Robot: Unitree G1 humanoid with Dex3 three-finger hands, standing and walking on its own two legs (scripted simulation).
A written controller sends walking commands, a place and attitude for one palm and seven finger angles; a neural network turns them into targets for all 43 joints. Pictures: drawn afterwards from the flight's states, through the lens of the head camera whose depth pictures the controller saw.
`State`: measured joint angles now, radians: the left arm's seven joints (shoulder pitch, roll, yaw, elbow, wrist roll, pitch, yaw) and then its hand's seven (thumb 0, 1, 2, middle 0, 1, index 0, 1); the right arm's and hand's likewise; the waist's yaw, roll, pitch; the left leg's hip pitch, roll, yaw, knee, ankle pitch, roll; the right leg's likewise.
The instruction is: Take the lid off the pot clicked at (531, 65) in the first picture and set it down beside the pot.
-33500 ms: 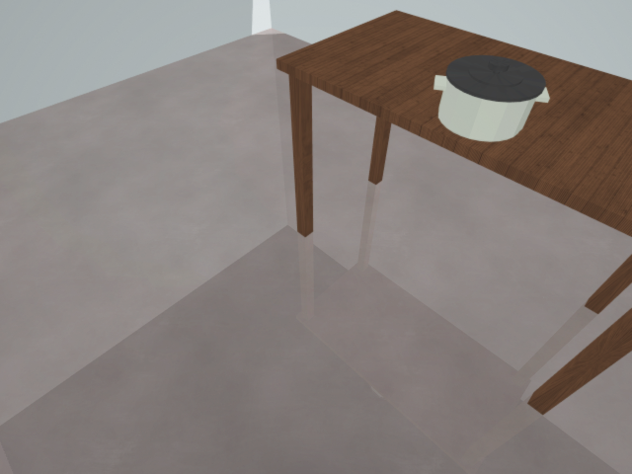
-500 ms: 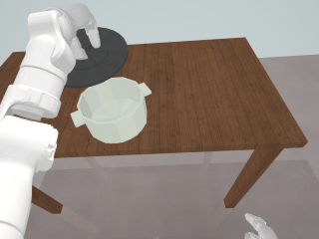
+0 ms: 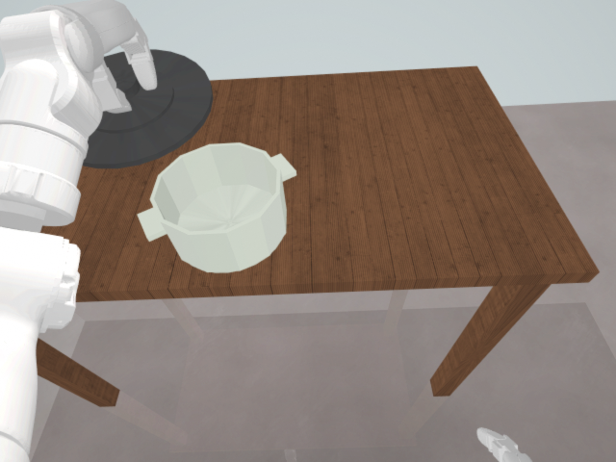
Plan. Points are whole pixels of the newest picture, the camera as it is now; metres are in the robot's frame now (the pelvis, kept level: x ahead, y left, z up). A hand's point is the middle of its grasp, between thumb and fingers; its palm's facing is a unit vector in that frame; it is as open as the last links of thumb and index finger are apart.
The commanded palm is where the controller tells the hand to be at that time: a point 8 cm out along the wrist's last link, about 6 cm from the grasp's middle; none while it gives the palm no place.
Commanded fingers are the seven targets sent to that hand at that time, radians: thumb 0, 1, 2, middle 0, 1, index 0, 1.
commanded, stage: move the lid sideways beside the pot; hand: left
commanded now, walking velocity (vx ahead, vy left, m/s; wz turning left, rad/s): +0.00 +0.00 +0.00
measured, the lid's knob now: (120, 85) +0.50 +0.21 +0.24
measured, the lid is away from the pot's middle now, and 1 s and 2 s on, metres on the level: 0.08 0.21 0.22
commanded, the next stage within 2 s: lower the lid onto the table in 1.36 s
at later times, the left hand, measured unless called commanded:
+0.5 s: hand (48, 96) +0.46 +0.27 +0.26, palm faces -0.21 -0.07 -0.97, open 6.8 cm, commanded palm +0.44 +0.27 +0.34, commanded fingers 0.00 0.72 0.91 -0.87 -1.06 -0.92 -1.09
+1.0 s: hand (5, 100) +0.46 +0.32 +0.26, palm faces -0.24 -0.08 -0.97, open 6.8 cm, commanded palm +0.45 +0.33 +0.34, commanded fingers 0.00 0.72 0.91 -0.87 -1.06 -0.92 -1.09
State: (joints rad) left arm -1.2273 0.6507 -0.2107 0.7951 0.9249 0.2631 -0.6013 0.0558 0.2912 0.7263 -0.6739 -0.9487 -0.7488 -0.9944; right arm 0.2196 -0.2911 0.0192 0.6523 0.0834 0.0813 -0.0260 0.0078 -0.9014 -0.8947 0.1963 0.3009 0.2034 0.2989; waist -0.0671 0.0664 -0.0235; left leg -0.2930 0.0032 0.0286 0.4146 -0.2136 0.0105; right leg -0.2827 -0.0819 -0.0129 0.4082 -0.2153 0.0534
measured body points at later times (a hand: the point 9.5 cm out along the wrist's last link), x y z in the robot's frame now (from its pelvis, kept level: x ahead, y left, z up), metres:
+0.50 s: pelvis +0.00 +0.00 +0.00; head +0.04 -0.02 +0.45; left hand +0.46 +0.27 +0.31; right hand +0.12 -0.27 -0.12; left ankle -0.01 +0.12 -0.74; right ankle -0.01 -0.16 -0.74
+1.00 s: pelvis +0.01 +0.00 +0.00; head +0.07 -0.02 +0.45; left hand +0.47 +0.32 +0.31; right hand +0.08 -0.27 -0.13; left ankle -0.01 +0.12 -0.74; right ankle -0.01 -0.16 -0.74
